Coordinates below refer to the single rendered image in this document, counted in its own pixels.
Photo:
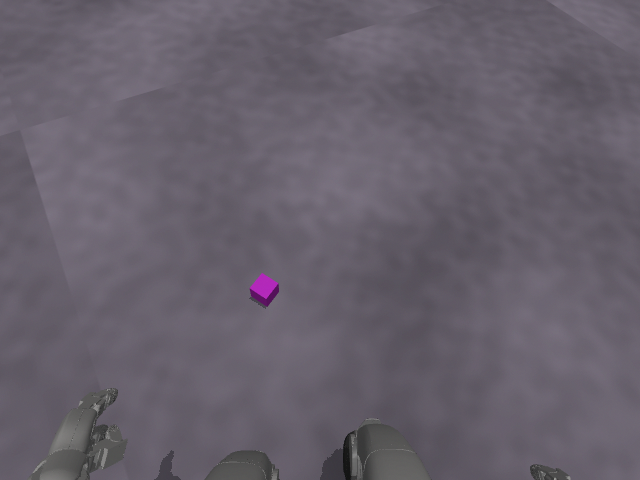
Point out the left robot hand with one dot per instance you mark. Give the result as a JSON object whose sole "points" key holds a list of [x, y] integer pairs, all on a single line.
{"points": [[77, 431]]}

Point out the right robot hand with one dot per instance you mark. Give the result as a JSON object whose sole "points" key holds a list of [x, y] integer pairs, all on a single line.
{"points": [[540, 472]]}

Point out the cube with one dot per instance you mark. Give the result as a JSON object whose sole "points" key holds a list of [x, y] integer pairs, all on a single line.
{"points": [[264, 289]]}

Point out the left robot arm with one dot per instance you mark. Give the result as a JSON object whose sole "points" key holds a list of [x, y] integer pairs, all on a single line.
{"points": [[68, 464]]}

